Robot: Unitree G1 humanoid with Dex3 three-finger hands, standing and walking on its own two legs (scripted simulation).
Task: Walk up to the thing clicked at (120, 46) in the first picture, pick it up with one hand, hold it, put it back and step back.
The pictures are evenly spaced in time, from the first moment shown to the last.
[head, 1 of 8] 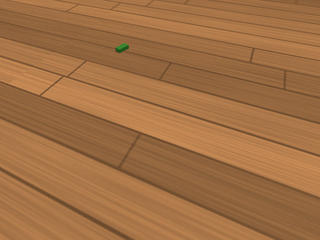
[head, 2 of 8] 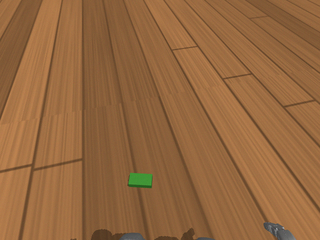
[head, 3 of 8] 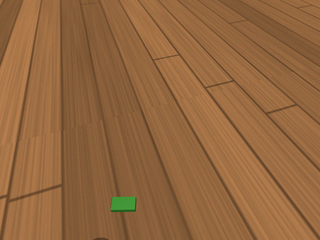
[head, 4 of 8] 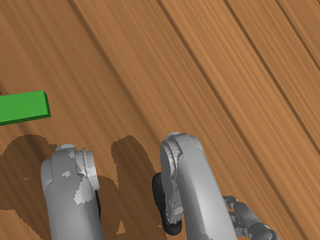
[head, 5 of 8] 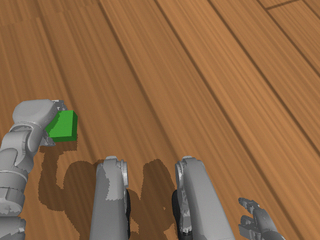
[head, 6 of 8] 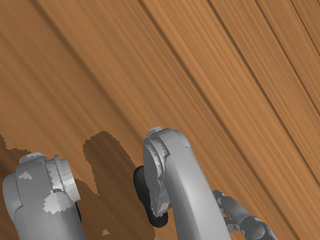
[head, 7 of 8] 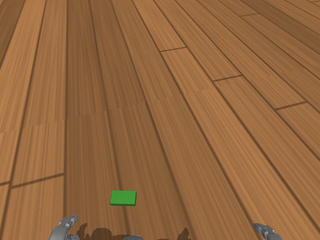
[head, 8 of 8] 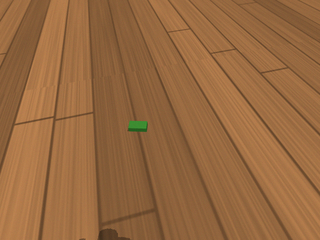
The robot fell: no
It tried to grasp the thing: yes
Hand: left
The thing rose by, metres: 0.69
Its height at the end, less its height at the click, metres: +0.00
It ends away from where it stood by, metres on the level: 0.02
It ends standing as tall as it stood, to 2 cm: yes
